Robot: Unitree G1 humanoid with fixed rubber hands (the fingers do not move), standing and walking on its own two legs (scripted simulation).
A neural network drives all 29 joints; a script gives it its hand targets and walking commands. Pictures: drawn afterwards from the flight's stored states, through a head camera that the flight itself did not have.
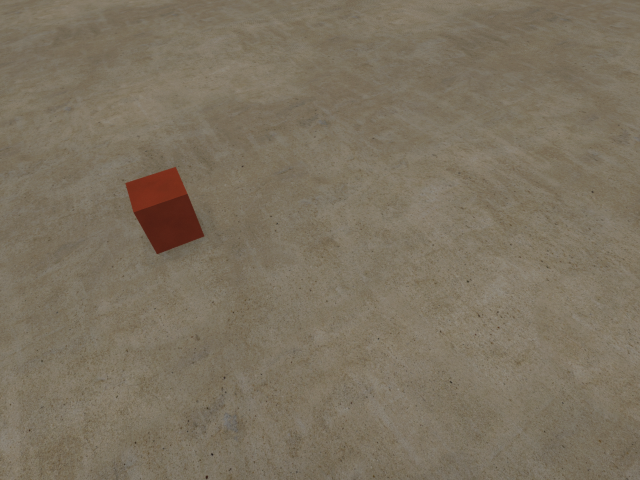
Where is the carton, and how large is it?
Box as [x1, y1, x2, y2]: [125, 167, 203, 253]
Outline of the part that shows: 175,167 125,183 133,211 157,253 203,236 186,191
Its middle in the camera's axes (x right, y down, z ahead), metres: -0.66 -0.13 +1.66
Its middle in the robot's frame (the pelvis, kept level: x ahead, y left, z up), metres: +1.25 +0.74 -0.65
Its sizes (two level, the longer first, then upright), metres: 0.210 0.200 0.250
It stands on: the floor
